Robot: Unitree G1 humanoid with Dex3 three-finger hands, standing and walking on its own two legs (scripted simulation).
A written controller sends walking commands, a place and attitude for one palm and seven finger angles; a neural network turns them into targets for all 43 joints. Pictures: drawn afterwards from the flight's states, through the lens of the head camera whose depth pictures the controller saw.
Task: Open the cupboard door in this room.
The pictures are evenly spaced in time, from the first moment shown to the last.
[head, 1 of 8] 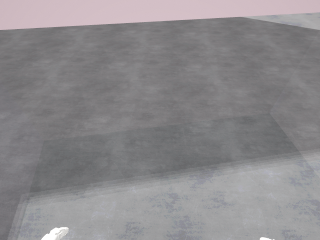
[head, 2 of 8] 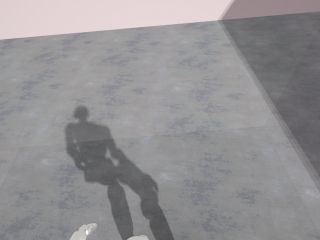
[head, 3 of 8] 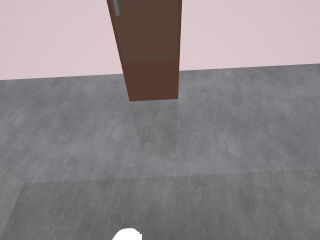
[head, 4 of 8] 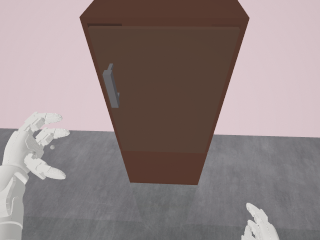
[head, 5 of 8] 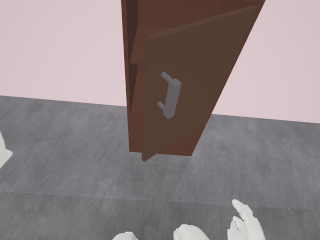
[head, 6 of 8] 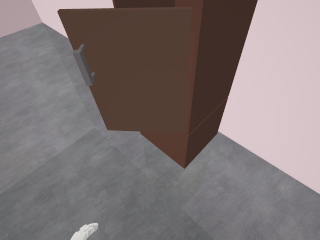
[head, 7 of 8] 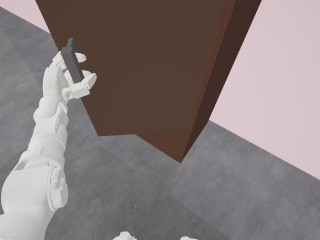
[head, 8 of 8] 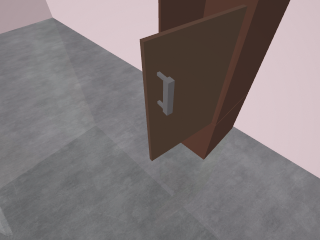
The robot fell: no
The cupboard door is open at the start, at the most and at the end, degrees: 0 82 80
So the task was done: yes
